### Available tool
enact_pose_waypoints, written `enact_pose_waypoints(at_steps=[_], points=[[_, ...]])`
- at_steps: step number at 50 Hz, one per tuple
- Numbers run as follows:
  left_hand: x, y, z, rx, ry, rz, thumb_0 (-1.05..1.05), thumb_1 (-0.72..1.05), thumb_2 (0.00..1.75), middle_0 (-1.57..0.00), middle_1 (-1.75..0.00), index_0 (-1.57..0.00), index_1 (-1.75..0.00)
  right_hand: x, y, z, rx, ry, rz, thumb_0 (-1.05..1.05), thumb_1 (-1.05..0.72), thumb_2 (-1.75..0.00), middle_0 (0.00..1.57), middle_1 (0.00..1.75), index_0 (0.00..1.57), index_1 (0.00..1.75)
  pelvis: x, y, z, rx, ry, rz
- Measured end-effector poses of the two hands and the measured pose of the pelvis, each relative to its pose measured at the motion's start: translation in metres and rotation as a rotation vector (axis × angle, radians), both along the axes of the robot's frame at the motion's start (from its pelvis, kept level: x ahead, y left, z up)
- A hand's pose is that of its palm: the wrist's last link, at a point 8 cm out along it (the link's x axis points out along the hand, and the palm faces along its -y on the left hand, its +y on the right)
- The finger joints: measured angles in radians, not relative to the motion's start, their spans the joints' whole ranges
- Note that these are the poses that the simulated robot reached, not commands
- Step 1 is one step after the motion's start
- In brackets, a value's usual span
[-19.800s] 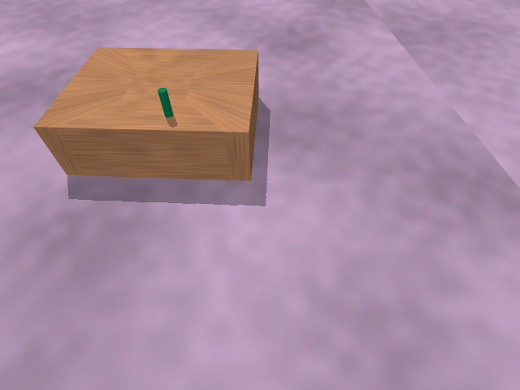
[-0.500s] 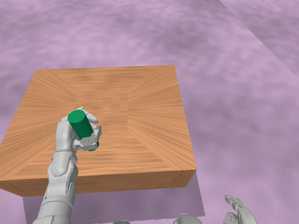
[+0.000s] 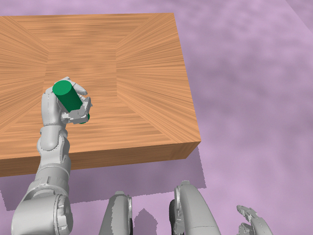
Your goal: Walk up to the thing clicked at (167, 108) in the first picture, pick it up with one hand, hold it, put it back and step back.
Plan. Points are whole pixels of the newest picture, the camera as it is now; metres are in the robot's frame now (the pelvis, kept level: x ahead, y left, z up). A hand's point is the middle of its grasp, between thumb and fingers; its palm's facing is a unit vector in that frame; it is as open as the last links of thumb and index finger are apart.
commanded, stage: crouch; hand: left
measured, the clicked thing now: (73, 104) +0.43 +0.19 +0.01
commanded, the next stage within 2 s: lower in 0.84 s
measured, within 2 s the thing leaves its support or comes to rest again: neither
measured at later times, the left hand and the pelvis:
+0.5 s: hand (90, 104) +0.48 +0.18 -0.08, palm faces +0.09 -1.00 -0.01, open 5.4 cm; pelvis -0.02 +0.00 -0.09, yaw -1 degrees
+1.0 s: hand (94, 106) +0.50 +0.18 -0.13, palm faces +0.08 -1.00 -0.03, open 5.4 cm; pelvis -0.03 +0.01 -0.13, yaw -1 degrees
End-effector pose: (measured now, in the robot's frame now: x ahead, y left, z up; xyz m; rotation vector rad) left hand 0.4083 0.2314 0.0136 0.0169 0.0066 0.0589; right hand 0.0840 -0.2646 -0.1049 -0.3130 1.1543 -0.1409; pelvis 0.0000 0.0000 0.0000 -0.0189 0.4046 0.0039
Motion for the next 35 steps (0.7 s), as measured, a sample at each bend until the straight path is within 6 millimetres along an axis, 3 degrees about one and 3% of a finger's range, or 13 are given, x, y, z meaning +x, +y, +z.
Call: enact_pose_waypoints(at_steps=[6,12,35], points=[[0.024,-0.001,-0.033,0.004,0.019,-0.002,0.00,0.10,1.23,-1.03,-1.23,-1.02,-1.19,-0.024,0.003,-0.041,0.017,0.089,-0.025,0.01,-0.89,-0.89,0.20,0.30,0.21,0.30,-0.007,0.000,-0.032,-0.003,0.070,-0.002],[0.035,-0.002,-0.059,-0.007,0.030,0.018,0.00,0.10,1.23,-1.03,-1.23,-1.03,-1.19,-0.041,0.007,-0.066,0.034,0.146,-0.044,0.01,-0.90,-0.90,0.20,0.30,0.21,0.30,-0.011,0.002,-0.052,-0.005,0.115,-0.004],[0.060,0.001,-0.116,-0.008,0.036,0.018,0.00,0.10,1.23,-1.03,-1.23,-1.03,-1.19,-0.054,0.008,-0.107,-0.003,0.180,-0.030,0.01,-0.91,-0.90,0.20,0.30,0.21,0.30,-0.023,0.008,-0.103,-0.028,0.195,-0.001]])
